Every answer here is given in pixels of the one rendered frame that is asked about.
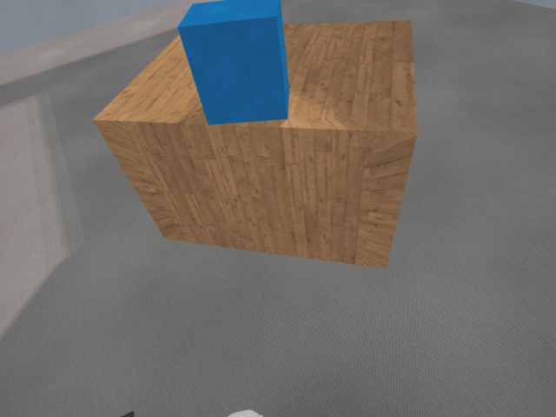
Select carton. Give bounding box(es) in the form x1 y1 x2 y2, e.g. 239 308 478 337
177 0 289 125

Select pedestal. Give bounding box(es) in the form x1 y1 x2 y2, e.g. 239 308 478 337
93 20 418 268

